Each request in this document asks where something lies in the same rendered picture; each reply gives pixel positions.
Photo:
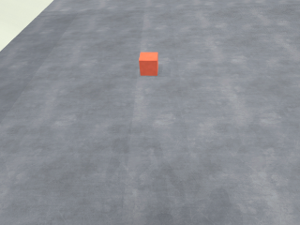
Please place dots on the carton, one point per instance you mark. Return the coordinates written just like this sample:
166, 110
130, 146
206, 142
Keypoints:
148, 63

